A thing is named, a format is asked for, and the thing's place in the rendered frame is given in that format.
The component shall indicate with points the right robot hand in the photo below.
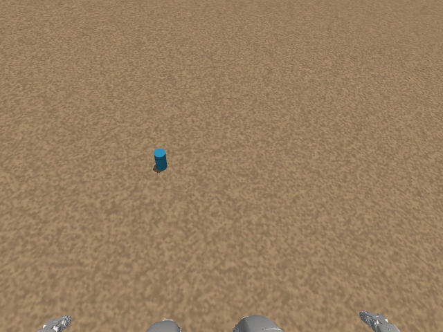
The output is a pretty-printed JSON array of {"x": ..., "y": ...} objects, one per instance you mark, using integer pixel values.
[{"x": 377, "y": 322}]

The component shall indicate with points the can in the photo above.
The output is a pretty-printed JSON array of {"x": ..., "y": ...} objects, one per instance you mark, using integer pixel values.
[{"x": 160, "y": 159}]

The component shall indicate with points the left robot hand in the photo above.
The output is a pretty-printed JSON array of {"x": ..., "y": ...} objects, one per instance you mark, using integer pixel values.
[{"x": 56, "y": 325}]

